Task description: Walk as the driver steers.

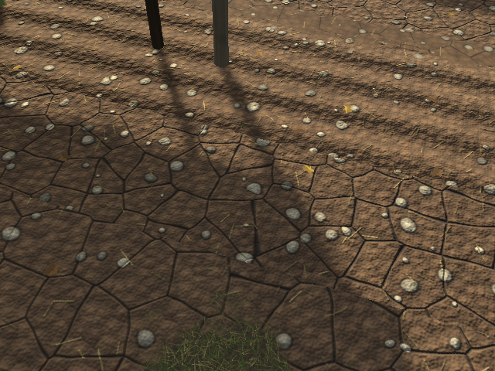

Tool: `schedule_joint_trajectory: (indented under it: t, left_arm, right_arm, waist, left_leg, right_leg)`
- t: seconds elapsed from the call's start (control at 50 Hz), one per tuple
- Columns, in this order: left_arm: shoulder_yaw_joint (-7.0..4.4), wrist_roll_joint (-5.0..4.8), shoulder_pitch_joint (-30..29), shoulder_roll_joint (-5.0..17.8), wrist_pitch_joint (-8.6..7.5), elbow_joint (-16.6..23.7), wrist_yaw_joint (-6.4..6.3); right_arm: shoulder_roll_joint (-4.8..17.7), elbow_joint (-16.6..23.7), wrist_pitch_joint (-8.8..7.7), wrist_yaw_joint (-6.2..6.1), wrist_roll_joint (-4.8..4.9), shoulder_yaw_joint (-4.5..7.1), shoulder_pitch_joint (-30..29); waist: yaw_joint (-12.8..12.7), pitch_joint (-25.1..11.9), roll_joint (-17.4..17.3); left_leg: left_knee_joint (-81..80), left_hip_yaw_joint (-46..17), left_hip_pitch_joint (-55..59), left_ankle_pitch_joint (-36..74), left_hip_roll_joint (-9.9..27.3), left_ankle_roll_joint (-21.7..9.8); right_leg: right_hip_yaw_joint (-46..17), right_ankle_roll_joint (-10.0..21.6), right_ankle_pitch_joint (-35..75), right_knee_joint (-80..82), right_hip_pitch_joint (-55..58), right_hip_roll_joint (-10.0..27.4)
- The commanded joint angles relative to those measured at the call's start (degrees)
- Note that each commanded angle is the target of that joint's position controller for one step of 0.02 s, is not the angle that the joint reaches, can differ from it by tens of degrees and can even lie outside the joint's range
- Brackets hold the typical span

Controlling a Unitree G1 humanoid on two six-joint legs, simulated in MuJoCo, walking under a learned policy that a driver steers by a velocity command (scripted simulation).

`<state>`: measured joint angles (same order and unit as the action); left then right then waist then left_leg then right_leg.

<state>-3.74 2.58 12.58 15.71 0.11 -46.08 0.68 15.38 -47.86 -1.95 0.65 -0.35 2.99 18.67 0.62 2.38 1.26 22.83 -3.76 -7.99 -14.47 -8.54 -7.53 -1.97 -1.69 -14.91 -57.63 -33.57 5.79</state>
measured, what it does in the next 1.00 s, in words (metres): goes down, turning right: right foot 0.16 m lower, then left foot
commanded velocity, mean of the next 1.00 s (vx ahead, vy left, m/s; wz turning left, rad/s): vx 0.28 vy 0.00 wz -0.27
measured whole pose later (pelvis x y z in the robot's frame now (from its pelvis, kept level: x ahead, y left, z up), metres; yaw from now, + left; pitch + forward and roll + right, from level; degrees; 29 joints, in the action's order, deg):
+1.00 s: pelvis +0.46 -0.08 -0.16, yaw -22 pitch +0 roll -1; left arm -5.4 0.8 14.6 18.8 3.7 -45.8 0.0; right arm 14.5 -42.3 0.0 -2.4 -1.1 0.4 6.8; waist -2.2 3.7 1.8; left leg 28.0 -0.2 -18.7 -8.9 -0.6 -2.3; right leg -3.9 0.1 -29.5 -64.4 -25.5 -7.3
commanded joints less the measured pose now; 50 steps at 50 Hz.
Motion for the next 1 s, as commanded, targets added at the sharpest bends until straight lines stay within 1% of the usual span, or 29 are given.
schedule_joint_trajectory:
  t: [0.02,0.04,0.12,0.18,0.26,0.32,0.34,0.38,0.4,0.42,0.44,0.46,0.48,0.5,0.52,0.54,0.56,0.6,0.64,0.7,0.76,0.8,0.84,0.86,0.88,0.9,0.92,0.94,1.0]
  left_arm:
    - [-2.1,-0.58,-3.24,5.86,0.29,4.2,0.42]
    - [-2.0,0.11,-6.36,6.03,0.11,4.9,0.72]
    - [-1.65,0.29,-8.16,4.46,-0.57,4.71,2.19]
    - [-1.2,0.48,-12.86,4.27,-1.27,6.23,2.62]
    - [-0.55,-0.45,-18.08,3.79,-2.26,7.72,2.84]
    - [-0.11,-1.91,-16.35,2.16,-3.39,6.62,2.02]
    - [-0.22,-1.94,-11.5,1.93,-3.4,4.87,1.56]
    - [-1.57,-0.37,9.36,4.68,-3.18,-2.85,0.59]
    - [-2.7,-0.33,19.14,6.93,-2.61,-6.27,0.75]
    - [-3.32,0.55,22.51,12.14,-3.11,-7.82,1.68]
    - [-3.43,-1.4,23.31,12.35,-3.56,-6.39,1.99]
    - [-3.27,-2.21,18.28,10.35,-3.17,-3.96,0.92]
    - [-3.08,-2.25,12.18,9.66,-2.61,-2.8,-0.87]
    - [-1.6,-2.39,8.42,7.44,-3.14,-2.68,-1.7]
    - [-0.93,-1.69,7.56,6.72,-3.51,-2.84,-1.9]
    - [-0.64,-1.95,7.32,6.12,-3.7,-4.15,-1.58]
    - [-0.82,-1.62,7.33,6.95,-3.98,-4.46,-1.15]
    - [-0.97,-1.5,5.73,6.87,-3.89,-3.66,-0.55]
    - [-0.99,-2.51,5.53,5.62,-3.32,-2.74,-0.25]
    - [-1.08,-3.3,8.45,4.95,-1.46,-2.61,-0.69]
    - [-1.65,-1.96,10.89,6.09,0.3,-2.65,-1.41]
    - [-2.15,-1.43,9.82,7.35,0.69,-1.7,-1.79]
    - [-2.47,-2.02,6.32,8.0,0.65,-0.17,-1.77]
    - [-2.13,-2.87,7.55,6.4,0.39,1.1,-1.62]
    - [-1.59,-3.38,14.97,2.56,0.5,1.15,-1.95]
    - [-2.62,-1.98,13.64,7.87,1.35,1.42,-2.15]
    - [-3.04,-1.06,10.01,8.87,2.0,1.47,-1.8]
    - [-2.93,-1.18,7.65,7.95,2.72,1.78,-1.31]
    - [-2.24,-2.17,7.25,6.42,4.66,2.64,0.21]
  right_arm:
    - [9.0,-0.17,-2.59,-0.74,0.43,2.08,4.77]
    - [8.51,-1.11,-2.83,-1.06,0.44,1.92,4.42]
    - [7.64,-1.35,-2.95,-2.34,-0.7,0.94,5.83]
    - [8.23,-1.92,-3.02,-2.99,-1.37,0.69,8.88]
    - [8.02,-3.47,-3.22,-4.31,-2.82,0.71,13.53]
    - [6.99,-4.67,-3.24,-4.57,-3.24,0.13,14.46]
    - [6.55,-5.58,-3.18,-4.44,-3.15,-0.25,14.68]
    - [6.99,-6.4,-2.95,-3.84,-1.93,-0.22,12.23]
    - [6.72,-5.72,-2.89,-3.02,-0.88,0.39,8.82]
    - [3.19,-4.79,-2.88,-3.25,1.15,-0.08,15.56]
    - [5.83,-2.77,-2.9,-3.96,3.6,-0.62,16.07]
    - [7.7,-1.4,-2.62,-3.83,2.08,-1.22,10.55]
    - [6.84,-0.27,-2.42,-3.48,0.01,-1.74,5.09]
    - [8.17,1.1,-2.57,-2.8,-2.25,-1.2,-0.56]
    - [7.98,1.6,-1.56,-2.34,-3.19,-0.91,-0.96]
    - [6.88,2.77,0.03,-2.14,-2.68,-0.95,-3.54]
    - [4.83,3.38,0.7,-1.82,-2.55,-1.54,-3.51]
    - [2.06,3.27,0.41,-1.63,-1.4,-2.49,-1.58]
    - [2.12,3.25,0.23,-1.75,-0.8,-2.49,-3.08]
    - [3.23,5.64,1.06,-2.14,-1.08,-2.19,-11.16]
    - [4.16,7.68,1.07,-2.08,-0.83,-2.0,-15.65]
    - [4.53,7.6,0.33,-2.28,-0.4,-1.97,-14.75]
    - [4.74,6.35,-0.82,-2.9,-0.48,-1.94,-9.71]
    - [7.81,6.29,-1.44,-3.5,-1.1,-1.28,-6.74]
    - [11.32,7.4,-0.68,-3.66,-0.7,-0.56,-7.2]
    - [9.12,7.3,0.51,-3.44,0.58,-0.47,-3.95]
    - [6.49,7.76,0.96,-3.39,0.69,-0.98,-5.21]
    - [4.62,8.21,1.43,-3.34,0.16,-1.32,-8.39]
    - [5.66,8.56,1.95,-2.99,-1.48,-0.63,-11.27]
  waist:
    - [0.42,1.61,-3.33]
    - [0.81,1.66,-4.73]
    - [1.58,0.6,-3.63]
    - [3.6,2.6,-4.12]
    - [7.42,6.11,-4.25]
    - [7.58,8.19,-1.12]
    - [6.05,5.65,-0.81]
    - [-3.72,-2.88,0.61]
    - [-9.41,-6.91,4.98]
    - [-4.31,-13.02,13.88]
    - [-6.49,-25.56,10.25]
    - [-8.24,-25.18,2.57]
    - [-6.8,-20.12,2.37]
    - [-4.51,-12.69,-2.88]
    - [-2.2,-8.58,-2.15]
    - [0.32,-3.16,-4.8]
    - [0.75,-3.16,-1.84]
    - [1.98,-8.21,2.98]
    - [1.49,-11.06,3.55]
    - [-1.32,-8.84,2.25]
    - [-2.8,-4.79,2.23]
    - [-2.03,-2.97,2.72]
    - [0.99,-1.8,2.17]
    - [0.8,-5.7,-3.6]
    - [-2.69,-10.76,-16.4]
    - [0.06,-14.8,-13.37]
    - [-0.64,-10.95,-5.91]
    - [-1.52,-7.37,-4.23]
    - [-3.18,-5.14,-9.06]
  left_leg:
    - [-10.08,-14.66,2.26,14.71,15.01,-8.47]
    - [-8.87,-13.99,1.57,10.59,13.75,-7.29]
    - [-1.86,-14.23,-3.32,4.7,12.6,-7.1]
    - [4.29,-16.67,-0.16,0.67,14.17,-7.67]
    - [11.69,-14.94,6.35,6.12,14.39,-6.25]
    - [15.69,-9.58,5.49,11.63,13.11,-3.62]
    - [21.95,-7.37,5.13,15.73,11.99,-3.22]
    - [46.93,-2.65,2.08,28.9,9.34,-1.67]
    - [68.18,2.69,-9.12,8.74,3.72,0.98]
    - [92.06,5.9,-31.53,-36.24,-0.18,4.79]
    - [95.77,-0.03,-42.88,-30.62,1.96,6.73]
    - [88.97,-0.15,-50.03,-20.96,6.72,6.81]
    - [82.84,0.34,-47.62,-14.52,9.58,6.81]
    - [71.68,-1.0,-43.22,-6.95,10.94,6.68]
    - [66.1,-1.02,-36.49,-5.28,11.18,7.23]
    - [51.24,-0.7,-29.96,-4.15,12.25,8.54]
    - [43.92,1.23,-24.94,-2.84,10.51,9.07]
    - [34.26,2.55,-19.1,2.39,8.61,8.46]
    - [28.45,2.63,-15.63,9.08,7.71,7.3]
    - [24.24,1.79,-17.35,11.65,7.3,7.31]
    - [20.6,-0.69,-20.56,6.3,6.97,7.24]
    - [15.17,-2.59,-18.12,2.48,6.5,6.47]
    - [2.89,-3.37,-8.31,7.87,7.44,4.89]
    - [1.9,-9.69,2.06,23.47,16.48,2.23]
    - [3.18,-21.96,11.39,48.91,31.47,-5.33]
    - [2.38,-27.6,11.98,51.49,35.09,-11.25]
    - [0.65,-23.58,8.5,44.72,32.27,-10.71]
    - [-1.23,-17.8,3.97,38.06,28.08,-8.5]
    - [-4.08,-7.35,-3.16,29.38,21.4,-5.02]
  right_leg:
    - [-1.59,0.37,12.99,8.02,-8.32,0.49]
    - [-1.27,0.31,18.82,11.2,-7.84,-0.23]
    - [-0.57,1.67,31.38,16.41,-2.92,-2.03]
    - [-0.65,3.4,33.33,17.48,-9.47,-1.95]
    - [-1.39,4.0,32.45,24.52,-13.06,-2.46]
    - [-0.51,4.74,35.72,37.38,-1.81,-1.86]
    - [0.54,5.19,38.7,39.87,6.48,-1.9]
    - [4.9,7.07,42.1,42.53,27.23,-5.45]
    - [0.96,8.84,47.41,42.49,42.46,-1.72]
    - [-6.78,13.34,91.99,18.07,64.2,9.85]
    - [-20.75,21.93,100.78,14.61,77.92,18.62]
    - [-24.15,25.34,71.4,22.65,74.27,19.44]
    - [-26.95,25.83,49.15,30.3,60.19,18.03]
    - [-24.66,22.61,41.5,35.16,45.96,14.23]
    - [-24.45,22.51,49.84,36.1,33.71,13.93]
    - [-18.29,19.58,52.53,38.44,21.75,8.51]
    - [-15.0,18.61,57.49,38.74,17.8,4.71]
    - [-11.25,16.78,65.6,36.83,18.25,1.07]
    - [-9.94,13.4,64.37,34.72,19.34,-0.75]
    - [-14.24,9.49,54.0,33.56,21.07,-1.27]
    - [-21.0,9.76,45.23,32.51,24.31,0.32]
    - [-25.05,10.23,38.75,31.6,24.54,0.29]
    - [-26.16,8.89,29.51,28.39,20.46,-2.68]
    - [-21.94,6.96,17.07,20.65,15.66,-5.91]
    - [-9.44,4.66,-19.93,5.27,8.68,-15.08]
    - [-3.11,4.12,-28.88,-5.23,3.57,-15.89]
    - [-3.11,3.13,-23.67,-10.56,1.4,-12.96]
    - [-3.03,2.09,-18.94,-11.41,1.56,-11.4]
    - [-1.25,-0.04,-11.43,-12.33,4.48,-10.7]
Velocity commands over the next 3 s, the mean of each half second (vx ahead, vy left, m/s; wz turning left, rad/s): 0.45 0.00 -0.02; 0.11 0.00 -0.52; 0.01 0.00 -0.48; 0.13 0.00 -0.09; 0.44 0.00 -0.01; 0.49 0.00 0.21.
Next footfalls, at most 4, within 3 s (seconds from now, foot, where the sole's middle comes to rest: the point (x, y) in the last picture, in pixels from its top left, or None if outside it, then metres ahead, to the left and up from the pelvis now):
0.40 right None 0.45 -0.16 -0.94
0.86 left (261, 350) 0.60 -0.03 -0.94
1.30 right None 0.41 -0.19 -0.94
1.72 left None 0.50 -0.02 -0.94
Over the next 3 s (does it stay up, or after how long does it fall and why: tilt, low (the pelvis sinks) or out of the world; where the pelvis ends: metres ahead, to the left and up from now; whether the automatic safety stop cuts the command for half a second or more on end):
stays up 0.79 -0.47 -0.21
